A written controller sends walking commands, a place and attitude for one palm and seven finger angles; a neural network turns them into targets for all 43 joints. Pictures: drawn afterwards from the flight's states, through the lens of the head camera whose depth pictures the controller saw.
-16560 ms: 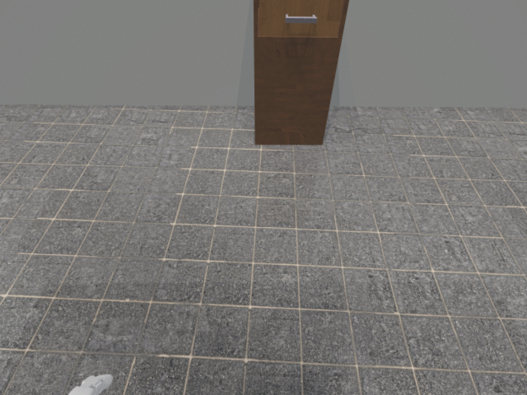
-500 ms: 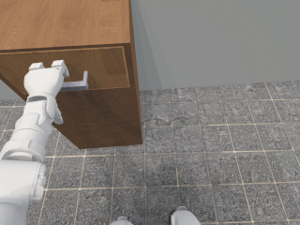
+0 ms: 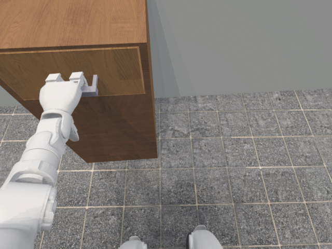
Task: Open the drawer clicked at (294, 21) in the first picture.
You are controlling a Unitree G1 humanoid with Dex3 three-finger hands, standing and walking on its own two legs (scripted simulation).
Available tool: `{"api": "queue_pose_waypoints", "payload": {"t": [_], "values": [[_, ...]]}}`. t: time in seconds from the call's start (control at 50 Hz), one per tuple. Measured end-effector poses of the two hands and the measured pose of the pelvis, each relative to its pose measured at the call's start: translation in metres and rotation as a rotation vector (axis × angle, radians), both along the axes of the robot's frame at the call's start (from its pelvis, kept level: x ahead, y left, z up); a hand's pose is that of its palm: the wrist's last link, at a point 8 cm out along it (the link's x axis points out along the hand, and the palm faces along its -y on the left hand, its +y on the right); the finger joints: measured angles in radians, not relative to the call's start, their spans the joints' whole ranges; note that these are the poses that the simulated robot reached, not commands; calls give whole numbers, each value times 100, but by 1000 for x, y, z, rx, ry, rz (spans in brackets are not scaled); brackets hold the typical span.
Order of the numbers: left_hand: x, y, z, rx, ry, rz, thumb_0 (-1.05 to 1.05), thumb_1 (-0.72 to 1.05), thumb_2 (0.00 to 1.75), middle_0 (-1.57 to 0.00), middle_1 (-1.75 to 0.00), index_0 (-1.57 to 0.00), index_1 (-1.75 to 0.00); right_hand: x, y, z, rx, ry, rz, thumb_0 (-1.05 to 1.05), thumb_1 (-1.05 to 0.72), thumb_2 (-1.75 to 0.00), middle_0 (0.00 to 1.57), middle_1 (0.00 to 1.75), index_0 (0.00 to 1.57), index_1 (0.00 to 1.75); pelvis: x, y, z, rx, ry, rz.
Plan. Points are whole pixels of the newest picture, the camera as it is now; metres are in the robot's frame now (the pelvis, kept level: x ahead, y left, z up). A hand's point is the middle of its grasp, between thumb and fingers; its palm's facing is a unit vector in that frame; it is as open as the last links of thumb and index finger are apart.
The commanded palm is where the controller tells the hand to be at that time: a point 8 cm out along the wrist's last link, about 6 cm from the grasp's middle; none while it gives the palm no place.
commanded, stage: lower the fingers behind the handle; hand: left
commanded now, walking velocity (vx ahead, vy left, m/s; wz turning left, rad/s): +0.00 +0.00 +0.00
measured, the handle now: (71, 86) +0.53 +0.24 +0.02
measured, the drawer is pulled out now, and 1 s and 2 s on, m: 0.00 0.00 0.05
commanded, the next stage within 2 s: close the thumb around the handle in 0.60 s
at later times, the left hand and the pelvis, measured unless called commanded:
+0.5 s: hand (73, 109) +0.47 +0.24 +0.00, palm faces -0.06 -0.02 -1.00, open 13.9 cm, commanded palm +0.45 +0.24 +0.05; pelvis +0.00 -0.01 -0.01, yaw +0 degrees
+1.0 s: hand (71, 109) +0.47 +0.24 +0.00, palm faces -0.05 -0.02 -1.00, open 11.3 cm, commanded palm +0.45 +0.24 +0.05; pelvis -0.01 +0.00 -0.01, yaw +0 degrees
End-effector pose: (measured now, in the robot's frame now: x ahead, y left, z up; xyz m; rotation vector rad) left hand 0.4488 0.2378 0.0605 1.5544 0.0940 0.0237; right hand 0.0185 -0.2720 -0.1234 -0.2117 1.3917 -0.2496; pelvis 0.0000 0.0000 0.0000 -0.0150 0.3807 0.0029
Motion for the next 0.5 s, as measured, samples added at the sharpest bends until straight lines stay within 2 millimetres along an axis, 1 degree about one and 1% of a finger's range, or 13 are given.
{"api": "queue_pose_waypoints", "payload": {"t": [0.14,0.3,0.4,0.5], "values": [[6,-4,-6,-5,50,11,0,-49,30,-30,-119,-32,-120,2,-6,1,-18,-19,1,0,-91,-90,21,30,20,30,-1,-4,-2,1,6,0],[9,0,-10,-4,33,-14,0,-49,30,-30,-120,-32,-120,-9,-12,-4,-32,11,-1,0,-91,-90,21,30,20,30,-3,-7,-9,3,30,-5],[6,1,-11,-5,14,-13,0,-49,30,-29,-120,-32,-120,-16,-10,-8,-22,32,-10,0,-91,-90,20,30,20,30,-3,-6,-11,3,36,-8],[4,0,-10,-4,12,1,0,-49,30,-28,-120,-32,-120,-18,-6,-9,-7,36,-15,0,-91,-90,20,30,20,30,-4,-6,-10,2,30,-6]]}}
